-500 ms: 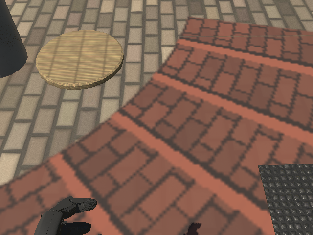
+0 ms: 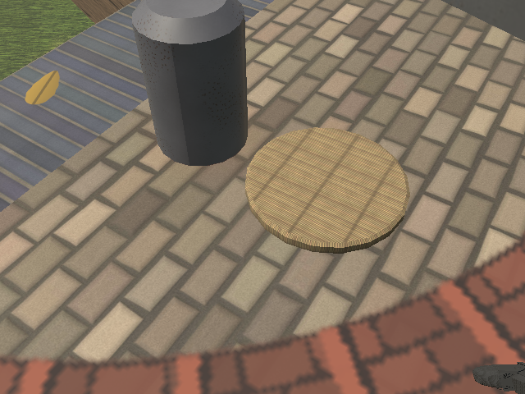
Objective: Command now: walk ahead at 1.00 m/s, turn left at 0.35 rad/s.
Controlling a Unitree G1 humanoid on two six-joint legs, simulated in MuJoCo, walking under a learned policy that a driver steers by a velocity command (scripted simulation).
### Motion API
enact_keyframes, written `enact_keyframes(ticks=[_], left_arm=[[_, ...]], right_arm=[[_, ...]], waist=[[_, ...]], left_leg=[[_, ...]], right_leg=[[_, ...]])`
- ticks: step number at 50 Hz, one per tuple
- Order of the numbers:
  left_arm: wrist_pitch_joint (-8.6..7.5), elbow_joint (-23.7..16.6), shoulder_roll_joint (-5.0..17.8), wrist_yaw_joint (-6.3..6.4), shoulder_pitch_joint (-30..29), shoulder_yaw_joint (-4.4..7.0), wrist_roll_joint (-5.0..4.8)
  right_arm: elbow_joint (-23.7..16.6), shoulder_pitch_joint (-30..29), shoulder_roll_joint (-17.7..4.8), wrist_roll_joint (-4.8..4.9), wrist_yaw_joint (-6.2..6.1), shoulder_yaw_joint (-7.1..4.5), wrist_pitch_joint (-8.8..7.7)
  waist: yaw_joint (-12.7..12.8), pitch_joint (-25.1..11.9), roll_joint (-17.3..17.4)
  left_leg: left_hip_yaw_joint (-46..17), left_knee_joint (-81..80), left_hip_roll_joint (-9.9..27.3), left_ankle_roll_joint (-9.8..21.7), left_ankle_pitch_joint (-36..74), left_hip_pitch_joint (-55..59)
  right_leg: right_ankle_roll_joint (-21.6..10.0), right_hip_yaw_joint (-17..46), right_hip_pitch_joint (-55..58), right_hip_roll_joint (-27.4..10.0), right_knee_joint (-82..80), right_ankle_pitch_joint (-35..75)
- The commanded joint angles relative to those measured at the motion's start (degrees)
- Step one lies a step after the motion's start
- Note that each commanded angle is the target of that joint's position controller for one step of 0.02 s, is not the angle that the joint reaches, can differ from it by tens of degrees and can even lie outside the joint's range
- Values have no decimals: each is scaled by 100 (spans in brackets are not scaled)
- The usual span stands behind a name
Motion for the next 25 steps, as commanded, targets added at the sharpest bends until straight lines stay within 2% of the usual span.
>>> enact_keyframes(ticks=[1, 2, 3, 4, 5, 6, 7, 8, 9, 10, 11, 12, 13, 14, 15, 16, 17, 18, 20, 21, 22, 23, 24, 25], left_arm=[[-179, -208, 535, -42, -399, -25, -68], [-192, -144, 788, -47, -347, 7, -67], [-165, -36, 947, -32, -257, 29, -67], [-101, 38, 1109, 26, -206, 63, -48], [-15, 52, 1264, 81, -278, 87, -26], [74, -92, 1261, 96, -580, 87, -86], [117, -157, 858, 63, -418, -3, -91], [79, -317, -30, -70, 127, -159, -105], [31, -571, 569, -44, -139, -19, -194], [0, -768, 611, -56, -872, 17, -224], [20, -806, 376, -77, -966, -37, -228], [111, -785, 238, -103, -1038, -48, -146], [236, -668, 88, -165, -729, -68, -76], [344, -576, 16, -213, -583, -71, 4], [427, -614, -26, -291, -674, -41, 43], [469, -713, -52, -346, -956, -36, 40], [475, -835, -70, -374, -1271, -37, -1], [475, -1022, -174, -376, -1639, -84, -44], [439, -1195, -116, -398, -2089, -109, -110], [432, -1303, -119, -427, -2343, -149, -84], [426, -1344, -95, -453, -2499, -157, -61], [423, -1302, -6, -465, -2420, -139, -32], [432, -1223, 186, -473, -2173, -75, 13], [440, -1098, 325, -472, -1668, -33, 100]], right_arm=[[-441, -520, -90, 55, 198, 71, -97], [-453, -560, -90, 46, 185, 88, -120], [-437, -505, -208, 30, 146, 80, -121], [-332, -228, -294, -28, 82, 48, -121], [-77, 558, -429, -41, 10, -15, -123], [427, 1954, -579, -31, -108, -122, -139], [749, 2762, -849, -84, -237, -224, -138], [592, 2444, -1251, -65, -367, -299, -154], [489, 2237, -1173, -22, -364, -312, -213], [748, 2008, -868, 23, -388, -284, -287], [901, 1883, -632, -6, -383, -226, -395], [969, 1684, -392, -14, -378, -170, -486], [1000, 1655, -227, 0, -400, -103, -541], [1045, 1677, -76, 43, -386, -64, -602], [1108, 1712, -44, 98, -386, -64, -650], [1141, 1721, -61, 136, -371, -73, -689], [1138, 1715, -37, 130, -351, -65, -729], [1179, 1745, -91, 144, -356, -72, -763], [1179, 1643, -91, 156, -389, -49, -824], [1212, 1649, -199, 200, -416, -46, -863], [1243, 1767, -292, 245, -459, -48, -902], [1245, 1836, -440, 255, -511, -67, -920], [1180, 1757, -698, 222, -582, -129, -914], [1155, 1720, -839, 197, -654, -161, -832]], waist=[[-440, 815, -462], [-538, 926, -541], [-648, 751, -612], [-854, 509, -773], [-1275, 31, -928], [-1903, -657, -921], [-1984, -1148, -401], [-1111, -1718, 1387], [-1235, -1897, 701], [-1123, -765, 90], [-885, -116, -118], [-649, 166, -253], [-436, 292, -175], [-337, 425, -68], [-250, 561, -54], [-260, 654, -53], [-287, 782, -7], [-287, 915, 165], [-278, 992, 32], [-264, 1054, -48], [-313, 999, -114], [-247, 792, -6], [-87, 449, 188], [166, 93, 349]], left_leg=[[748, -1018, -214, 260, 751, 1672], [800, -1305, -213, 388, 552, 1735], [974, -1366, -398, 479, -107, 1754], [1088, -1456, -643, 537, -656, 2054], [1014, -1525, -757, 641, -971, 2844], [785, -2057, -734, 830, -754, 4171], [-408, -2371, 95, 867, -1940, 5692], [-3062, -2901, 1725, 1081, -2840, 6853], [-4292, -3629, 2113, 1339, -2607, 6720], [-3116, -3728, 1803, 1162, -2014, 5877], [-2390, -3928, 1711, 1009, -1434, 4902], [-1849, -4118, 1459, 763, -1118, 4281], [-1413, -4340, 1373, 631, -989, 3900], [-1036, -4493, 1263, 535, -541, 3650], [-698, -4616, 1239, 475, -146, 3595], [-240, -4802, 1080, 344, 136, 3485], [264, -4872, 882, 193, 868, 3364], [582, -4964, 820, 147, 1329, 3271], [1222, -5138, 566, -70, 1965, 3133], [1411, -5267, 621, -120, 2415, 3129], [1521, -5254, 699, -184, 3333, 3358], [1614, -4982, 783, -266, 4583, 3807], [1651, -4448, 827, -391, 5775, 4270], [1619, -3664, 979, -442, 6737, 4550]], right_leg=[[-552, 309, -1780, -1131, -1734, 3104], [-596, 219, -1435, -1297, -1498, 4295], [-660, 85, -759, -1433, -1140, 6062], [-675, -41, -291, -1495, -470, 7638], [-671, -65, -176, -1578, 612, 8318], [-630, -61, -450, -1495, 2229, 8195], [-602, 81, -1770, -1100, 4284, 5368], [-433, 527, -3650, -93, 6415, -520], [-664, 1473, -4495, 19, 7012, -420], [-723, 1606, -4885, -347, 6616, 188], [-743, 1564, -4703, -571, 6180, 369], [-720, 1658, -4462, -743, 5840, 441], [-651, 1658, -4238, -786, 5717, 538], [-600, 1631, -4167, -869, 5581, 545], [-541, 1527, -4263, -858, 5450, 634], [-500, 1396, -4372, -841, 5255, 943], [-495, 1238, -4379, -778, 4945, 1289], [-478, 1064, -4392, -735, 4604, 1592], [-545, 680, -3939, -574, 3553, 2316], [-575, 438, -3619, -474, 2980, 2625], [-639, 208, -3311, -277, 2559, 2915], [-712, 29, -3038, -26, 2329, 3039], [-749, -73, -2711, 234, 2166, 2938], [-825, -82, -2204, 461, 2042, 2512]])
